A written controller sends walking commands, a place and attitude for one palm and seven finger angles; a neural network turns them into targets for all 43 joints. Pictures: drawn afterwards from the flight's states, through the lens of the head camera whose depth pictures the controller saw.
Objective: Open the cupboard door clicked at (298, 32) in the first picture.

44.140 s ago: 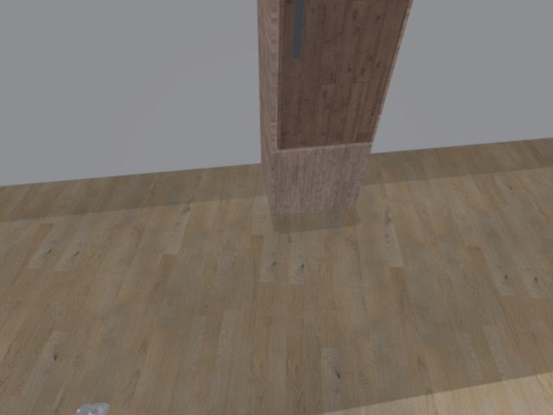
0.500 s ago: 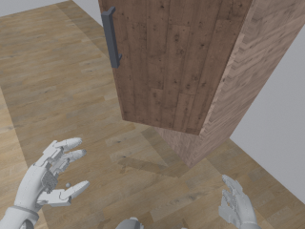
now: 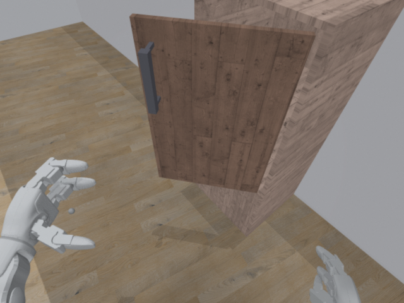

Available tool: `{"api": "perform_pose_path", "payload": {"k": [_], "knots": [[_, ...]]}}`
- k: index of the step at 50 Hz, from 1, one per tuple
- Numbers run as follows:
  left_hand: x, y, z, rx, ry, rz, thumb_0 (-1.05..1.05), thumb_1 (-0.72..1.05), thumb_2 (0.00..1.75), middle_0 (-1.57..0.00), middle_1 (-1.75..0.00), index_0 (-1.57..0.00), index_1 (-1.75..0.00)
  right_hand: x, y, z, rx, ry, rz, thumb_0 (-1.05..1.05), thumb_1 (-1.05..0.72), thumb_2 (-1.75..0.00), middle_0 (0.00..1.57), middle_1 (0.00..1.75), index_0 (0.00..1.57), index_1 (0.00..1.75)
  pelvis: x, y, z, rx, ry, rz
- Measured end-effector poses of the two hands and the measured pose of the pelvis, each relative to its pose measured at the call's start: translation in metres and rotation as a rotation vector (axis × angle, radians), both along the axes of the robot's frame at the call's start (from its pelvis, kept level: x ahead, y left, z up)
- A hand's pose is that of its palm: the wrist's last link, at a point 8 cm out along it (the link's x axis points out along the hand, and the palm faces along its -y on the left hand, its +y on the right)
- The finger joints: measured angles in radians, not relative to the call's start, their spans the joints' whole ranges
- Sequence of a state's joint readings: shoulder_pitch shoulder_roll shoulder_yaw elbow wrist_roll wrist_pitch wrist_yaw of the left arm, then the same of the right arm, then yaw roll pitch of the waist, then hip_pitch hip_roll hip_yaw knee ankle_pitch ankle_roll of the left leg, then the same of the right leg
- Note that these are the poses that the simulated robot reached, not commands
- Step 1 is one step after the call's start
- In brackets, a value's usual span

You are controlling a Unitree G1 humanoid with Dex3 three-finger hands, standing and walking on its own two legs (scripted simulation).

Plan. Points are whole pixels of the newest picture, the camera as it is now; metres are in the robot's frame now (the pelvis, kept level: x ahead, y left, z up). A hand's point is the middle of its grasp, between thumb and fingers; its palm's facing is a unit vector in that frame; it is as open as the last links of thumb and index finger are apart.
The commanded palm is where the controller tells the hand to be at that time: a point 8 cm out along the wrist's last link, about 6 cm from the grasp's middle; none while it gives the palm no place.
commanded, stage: raise the hand with hooked fingers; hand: left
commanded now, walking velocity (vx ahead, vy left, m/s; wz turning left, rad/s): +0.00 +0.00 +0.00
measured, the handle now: (152, 79) +0.58 +0.17 +0.14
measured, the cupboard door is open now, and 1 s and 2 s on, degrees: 40 40 40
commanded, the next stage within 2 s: move the hooked fingers beside the handle in 0.90 s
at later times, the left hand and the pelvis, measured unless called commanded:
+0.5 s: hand (35, 159) +0.29 +0.30 +0.16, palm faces -0.02 -1.00 -0.09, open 14.0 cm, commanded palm +0.26 +0.34 +0.16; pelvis +0.00 +0.01 +0.02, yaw +1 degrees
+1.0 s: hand (61, 162) +0.30 +0.26 +0.15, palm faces -0.02 -1.00 -0.07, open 14.0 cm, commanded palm +0.27 +0.31 +0.16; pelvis +0.01 -0.01 +0.02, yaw +0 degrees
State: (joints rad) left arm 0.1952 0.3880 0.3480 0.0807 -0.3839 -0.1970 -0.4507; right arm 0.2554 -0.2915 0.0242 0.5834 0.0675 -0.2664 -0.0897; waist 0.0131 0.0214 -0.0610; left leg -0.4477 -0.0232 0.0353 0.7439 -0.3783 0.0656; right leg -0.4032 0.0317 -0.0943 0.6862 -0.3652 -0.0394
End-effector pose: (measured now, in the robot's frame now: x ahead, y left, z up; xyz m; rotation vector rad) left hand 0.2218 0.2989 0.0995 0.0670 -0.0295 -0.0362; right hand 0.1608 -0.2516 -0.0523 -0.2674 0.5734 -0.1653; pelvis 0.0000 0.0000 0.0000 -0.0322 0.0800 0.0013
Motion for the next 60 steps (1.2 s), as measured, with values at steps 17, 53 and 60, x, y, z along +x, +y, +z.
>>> {"api": "perform_pose_path", "payload": {"k": [17,53,60], "knots": [[0.031,0.046,0.05,0.023,0.007,0.024,-0.02,-0.49,0.3,-0.3,-1.2,-0.3,-1.2,0.01,0.049,0.003,0.06,0.016,0.09,0.01,-0.9,-0.9,0.2,0.3,0.21,0.3,-0.002,0.014,0.013,0.001,-0.055,0.017],[0.058,0.016,0.056,-0.003,0.036,0.018,-0.02,-0.5,0.3,-0.3,-1.2,-0.3,-1.2,0.011,-0.002,-0.002,0.057,0.045,0.017,0.01,-0.9,-0.9,0.2,0.3,0.2,0.3,0.01,-0.016,0.016,0.021,-0.039,0.004],[0.076,0.014,0.055,-0.015,0.043,0.028,-0.02,-0.5,0.3,-0.3,-1.2,-0.3,-1.2,0.005,-0.013,-0.007,0.041,0.08,0.003,0.01,-0.9,-0.9,0.2,0.3,0.2,0.3,0.008,-0.023,0.015,0.024,-0.033,0.008]]}}
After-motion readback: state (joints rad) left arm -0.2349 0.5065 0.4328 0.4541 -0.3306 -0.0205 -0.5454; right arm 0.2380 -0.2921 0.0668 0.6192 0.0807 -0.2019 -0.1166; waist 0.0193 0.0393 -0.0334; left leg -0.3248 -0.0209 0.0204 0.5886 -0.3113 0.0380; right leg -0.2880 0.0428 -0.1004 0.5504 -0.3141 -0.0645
